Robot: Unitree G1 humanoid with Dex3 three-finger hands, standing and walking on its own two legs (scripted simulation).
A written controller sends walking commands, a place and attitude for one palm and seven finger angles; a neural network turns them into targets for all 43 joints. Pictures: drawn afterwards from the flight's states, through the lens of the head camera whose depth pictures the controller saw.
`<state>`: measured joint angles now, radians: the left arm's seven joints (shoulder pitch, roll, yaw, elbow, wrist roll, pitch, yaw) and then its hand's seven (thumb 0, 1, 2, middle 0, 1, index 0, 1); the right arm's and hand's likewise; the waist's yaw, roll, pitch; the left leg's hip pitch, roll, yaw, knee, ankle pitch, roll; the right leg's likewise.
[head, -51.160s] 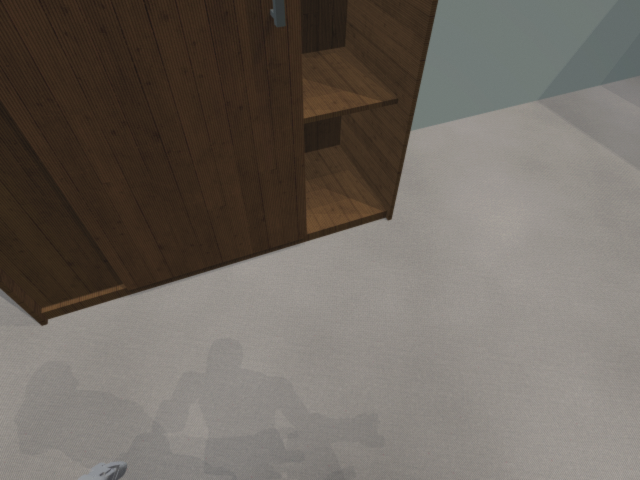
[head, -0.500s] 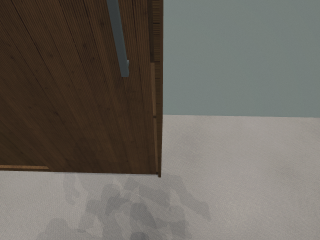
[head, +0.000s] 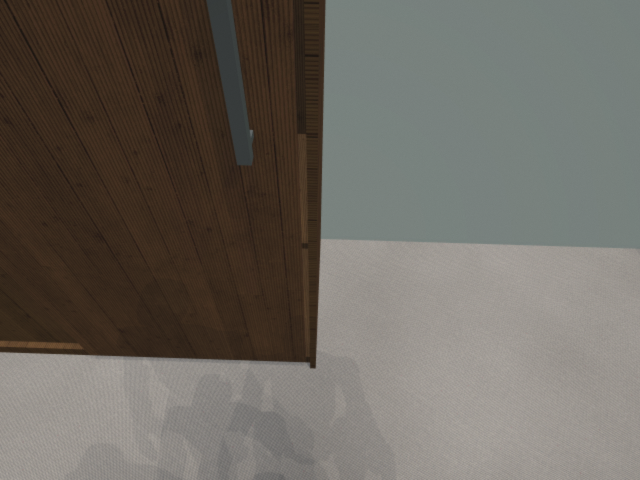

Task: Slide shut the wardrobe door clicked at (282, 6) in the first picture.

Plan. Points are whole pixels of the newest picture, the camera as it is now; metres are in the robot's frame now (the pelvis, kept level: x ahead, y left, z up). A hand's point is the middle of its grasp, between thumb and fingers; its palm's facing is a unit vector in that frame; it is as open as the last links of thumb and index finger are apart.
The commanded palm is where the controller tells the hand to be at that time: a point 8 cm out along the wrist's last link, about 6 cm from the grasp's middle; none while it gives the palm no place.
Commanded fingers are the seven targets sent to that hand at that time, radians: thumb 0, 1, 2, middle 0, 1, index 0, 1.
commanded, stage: come to a stop and stand still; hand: left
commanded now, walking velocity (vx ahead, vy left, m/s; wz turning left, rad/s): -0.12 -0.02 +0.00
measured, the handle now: (232, 51) +0.54 +0.15 +0.27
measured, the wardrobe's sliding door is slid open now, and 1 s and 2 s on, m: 0.01 0.01 0.01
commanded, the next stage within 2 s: look again from close up in 1.40 s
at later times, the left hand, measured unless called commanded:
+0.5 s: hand out of the picture +0.01 +0.21 -0.17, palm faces +0.02 -0.97 -0.25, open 7.4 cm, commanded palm none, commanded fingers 0.00 0.90 0.90 -0.20 -0.30 -0.20 -0.30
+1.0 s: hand out of the picture -0.07 +0.20 -0.17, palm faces -0.01 -0.98 -0.20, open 7.4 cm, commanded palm none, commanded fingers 0.00 0.90 0.90 -0.20 -0.30 -0.20 -0.30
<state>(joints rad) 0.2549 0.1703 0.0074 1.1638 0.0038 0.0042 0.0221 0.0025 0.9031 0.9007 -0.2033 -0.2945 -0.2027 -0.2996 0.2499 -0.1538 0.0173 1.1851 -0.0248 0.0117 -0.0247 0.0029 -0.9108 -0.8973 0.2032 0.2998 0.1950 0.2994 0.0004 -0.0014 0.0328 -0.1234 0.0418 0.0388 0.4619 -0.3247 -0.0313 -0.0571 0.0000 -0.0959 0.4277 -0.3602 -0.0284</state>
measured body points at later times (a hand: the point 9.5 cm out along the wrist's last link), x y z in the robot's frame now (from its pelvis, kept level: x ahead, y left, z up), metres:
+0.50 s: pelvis -0.04 +0.02 -0.01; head -0.03 +0.01 +0.44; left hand +0.01 +0.26 -0.15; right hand +0.01 -0.22 -0.16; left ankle -0.04 +0.14 -0.74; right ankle -0.08 -0.09 -0.74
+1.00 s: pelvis -0.05 +0.02 +0.00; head -0.03 +0.02 +0.45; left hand -0.06 +0.25 -0.16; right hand -0.06 -0.21 -0.16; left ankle -0.04 +0.14 -0.74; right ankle -0.08 -0.09 -0.74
